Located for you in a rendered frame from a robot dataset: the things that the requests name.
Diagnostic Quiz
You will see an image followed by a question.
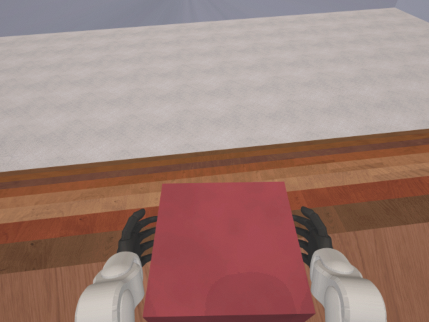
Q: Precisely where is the robot right forearm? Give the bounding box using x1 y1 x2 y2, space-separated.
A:
310 248 387 322

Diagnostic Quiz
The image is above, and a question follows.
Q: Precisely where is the robot left hand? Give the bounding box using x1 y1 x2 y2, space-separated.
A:
117 209 158 267

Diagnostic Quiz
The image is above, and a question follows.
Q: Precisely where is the robot right hand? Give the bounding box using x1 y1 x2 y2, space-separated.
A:
292 206 333 267

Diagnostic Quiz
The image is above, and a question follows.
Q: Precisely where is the carton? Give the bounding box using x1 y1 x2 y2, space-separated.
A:
143 182 316 322

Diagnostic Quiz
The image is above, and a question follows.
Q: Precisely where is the robot left forearm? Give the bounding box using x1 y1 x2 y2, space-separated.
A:
74 252 145 322

